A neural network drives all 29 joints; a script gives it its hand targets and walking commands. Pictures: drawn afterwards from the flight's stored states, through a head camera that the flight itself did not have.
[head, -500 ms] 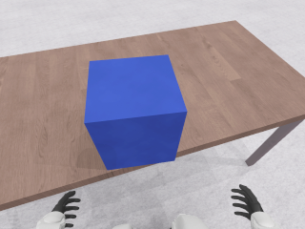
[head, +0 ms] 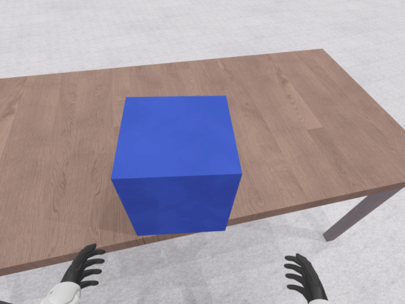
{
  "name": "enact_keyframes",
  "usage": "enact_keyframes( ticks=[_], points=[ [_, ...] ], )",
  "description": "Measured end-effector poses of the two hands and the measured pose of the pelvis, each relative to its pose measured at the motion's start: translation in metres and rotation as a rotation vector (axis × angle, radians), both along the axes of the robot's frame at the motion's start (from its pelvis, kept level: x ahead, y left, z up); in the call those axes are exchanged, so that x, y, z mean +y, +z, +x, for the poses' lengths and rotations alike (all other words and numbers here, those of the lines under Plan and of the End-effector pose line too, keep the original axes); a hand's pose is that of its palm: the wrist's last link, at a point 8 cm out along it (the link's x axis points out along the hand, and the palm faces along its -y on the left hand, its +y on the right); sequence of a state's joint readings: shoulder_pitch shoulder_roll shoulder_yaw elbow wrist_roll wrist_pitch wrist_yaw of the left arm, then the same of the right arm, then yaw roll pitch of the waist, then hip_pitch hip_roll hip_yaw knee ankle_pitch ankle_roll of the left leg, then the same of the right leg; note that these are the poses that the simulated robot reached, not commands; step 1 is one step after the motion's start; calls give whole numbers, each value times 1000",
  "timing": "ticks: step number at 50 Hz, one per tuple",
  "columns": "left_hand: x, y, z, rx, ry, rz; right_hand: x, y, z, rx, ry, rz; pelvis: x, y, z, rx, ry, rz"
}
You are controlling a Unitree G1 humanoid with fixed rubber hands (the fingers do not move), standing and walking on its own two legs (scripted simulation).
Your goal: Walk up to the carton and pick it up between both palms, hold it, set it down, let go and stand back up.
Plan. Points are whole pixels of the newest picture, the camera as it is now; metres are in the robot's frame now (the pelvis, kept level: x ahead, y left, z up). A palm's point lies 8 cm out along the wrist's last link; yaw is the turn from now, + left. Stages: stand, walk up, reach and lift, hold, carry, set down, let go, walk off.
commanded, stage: reach and lift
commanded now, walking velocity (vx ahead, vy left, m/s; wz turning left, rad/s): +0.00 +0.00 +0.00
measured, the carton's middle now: (179, 169) +0.39 +0.06 +0.01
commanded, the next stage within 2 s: none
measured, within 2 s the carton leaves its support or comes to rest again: neither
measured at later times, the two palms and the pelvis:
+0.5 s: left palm (69, 281) +0.17 +0.25 -0.04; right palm (306, 289) +0.15 -0.19 -0.05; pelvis +0.01 +0.02 +0.01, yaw -1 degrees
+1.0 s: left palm (67, 262) +0.20 +0.26 -0.02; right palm (298, 263) +0.20 -0.18 -0.04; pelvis +0.02 +0.02 +0.01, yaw -1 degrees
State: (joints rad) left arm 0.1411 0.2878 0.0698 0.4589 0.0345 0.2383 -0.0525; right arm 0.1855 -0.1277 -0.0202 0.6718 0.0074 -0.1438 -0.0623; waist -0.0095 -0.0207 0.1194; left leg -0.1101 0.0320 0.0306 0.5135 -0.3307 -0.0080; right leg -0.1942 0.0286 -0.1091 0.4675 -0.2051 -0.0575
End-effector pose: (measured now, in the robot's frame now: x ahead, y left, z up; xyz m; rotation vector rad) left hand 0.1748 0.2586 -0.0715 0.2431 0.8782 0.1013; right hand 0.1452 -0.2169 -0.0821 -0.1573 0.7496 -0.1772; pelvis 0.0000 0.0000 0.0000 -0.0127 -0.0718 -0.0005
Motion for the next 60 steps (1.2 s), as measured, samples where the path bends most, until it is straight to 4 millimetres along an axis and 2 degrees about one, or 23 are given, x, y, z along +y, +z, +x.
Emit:
enact_keyframes(
  ticks=[16,23,35,41,47,54,60],
  points=[
    [-2,25,-5,-203,10,-42,28,16,-6,-116,-23,81,14,6,-1,-61,-10,2],
    [-5,29,-3,-243,7,-54,27,28,4,-182,-29,85,18,7,4,-57,-15,1],
    [-9,37,18,-376,0,-99,29,46,29,-266,-29,109,18,8,13,-13,-13,0],
    [-8,43,26,-440,-15,-95,31,42,40,-298,-32,131,20,7,19,13,-9,-5],
    [-4,46,25,-473,-18,-92,32,40,47,-355,-29,134,23,6,23,10,-8,-11],
    [0,57,31,-569,1,-91,35,51,59,-443,-12,148,23,4,20,-10,-5,-11],
    [-9,63,41,-631,13,-130,38,60,69,-487,-18,165,20,3,13,-16,0,-7]
  ],
)
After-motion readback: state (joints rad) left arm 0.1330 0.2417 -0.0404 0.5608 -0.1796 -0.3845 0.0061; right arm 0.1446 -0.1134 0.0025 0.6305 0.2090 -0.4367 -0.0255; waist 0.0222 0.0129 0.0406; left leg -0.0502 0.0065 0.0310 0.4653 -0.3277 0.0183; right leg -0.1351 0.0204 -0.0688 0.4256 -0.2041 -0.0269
